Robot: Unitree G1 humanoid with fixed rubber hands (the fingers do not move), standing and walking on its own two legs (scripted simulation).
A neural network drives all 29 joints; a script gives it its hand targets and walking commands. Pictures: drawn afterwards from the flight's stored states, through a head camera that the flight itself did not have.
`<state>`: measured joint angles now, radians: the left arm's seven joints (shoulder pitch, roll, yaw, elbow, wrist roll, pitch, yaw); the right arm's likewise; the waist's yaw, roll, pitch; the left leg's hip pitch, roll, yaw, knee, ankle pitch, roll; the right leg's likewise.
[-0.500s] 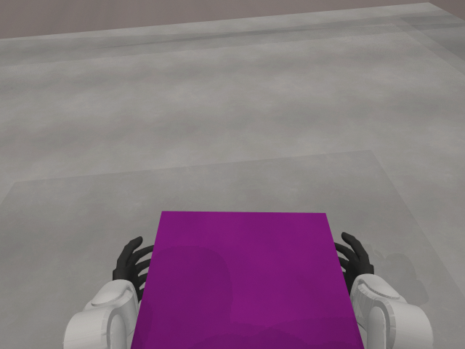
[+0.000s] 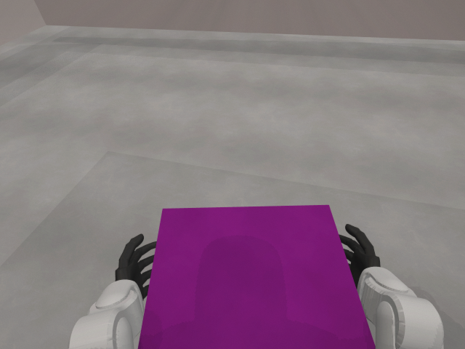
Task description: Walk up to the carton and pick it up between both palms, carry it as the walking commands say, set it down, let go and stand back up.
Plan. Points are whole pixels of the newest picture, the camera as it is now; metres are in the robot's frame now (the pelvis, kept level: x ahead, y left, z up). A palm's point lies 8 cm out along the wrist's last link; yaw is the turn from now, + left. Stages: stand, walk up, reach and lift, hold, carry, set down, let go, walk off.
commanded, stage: carry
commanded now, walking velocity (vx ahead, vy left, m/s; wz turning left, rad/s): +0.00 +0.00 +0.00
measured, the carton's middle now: (247, 300) +0.21 +0.02 +0.01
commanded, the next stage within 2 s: none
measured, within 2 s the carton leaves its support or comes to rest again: neither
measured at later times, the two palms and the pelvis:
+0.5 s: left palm (189, 184) +0.41 +0.14 +0.08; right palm (374, 196) +0.39 -0.21 +0.07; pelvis +0.18 -0.02 +0.01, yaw -2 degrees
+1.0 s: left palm (207, 152) +0.54 +0.12 +0.05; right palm (354, 148) +0.57 -0.23 +0.04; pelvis +0.32 -0.06 -0.01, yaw +3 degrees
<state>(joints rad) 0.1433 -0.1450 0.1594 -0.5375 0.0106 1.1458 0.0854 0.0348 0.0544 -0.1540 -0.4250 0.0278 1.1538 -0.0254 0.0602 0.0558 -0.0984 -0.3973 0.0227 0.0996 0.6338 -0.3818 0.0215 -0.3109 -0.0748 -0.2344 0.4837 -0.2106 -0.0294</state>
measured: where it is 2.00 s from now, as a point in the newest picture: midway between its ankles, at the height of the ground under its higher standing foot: outside the picture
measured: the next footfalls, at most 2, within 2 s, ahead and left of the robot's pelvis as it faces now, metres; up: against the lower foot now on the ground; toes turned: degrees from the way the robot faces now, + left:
left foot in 0.04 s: +0.12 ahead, +0.10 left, +0.00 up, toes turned +5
right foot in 0.82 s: +0.44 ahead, -0.13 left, +0.00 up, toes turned -6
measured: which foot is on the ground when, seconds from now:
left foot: up 0.00-0.02, down 0.04-0.84, up 0.86-0.96, down 0.98-1.00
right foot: down 0.00-0.60, up 0.62-0.80, down 0.82-1.00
